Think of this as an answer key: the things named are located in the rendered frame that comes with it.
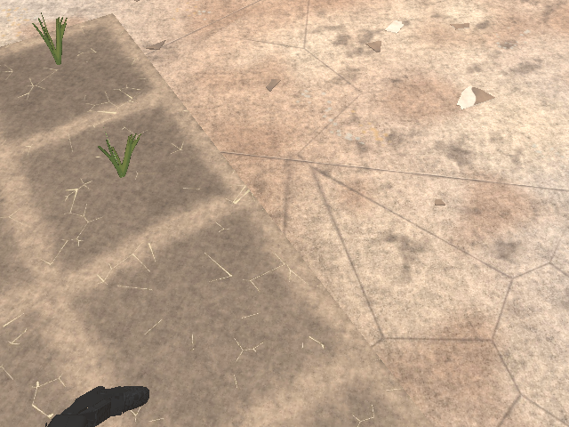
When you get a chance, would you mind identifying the left robot hand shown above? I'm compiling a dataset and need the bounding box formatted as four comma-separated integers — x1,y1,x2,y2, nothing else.
45,386,149,427

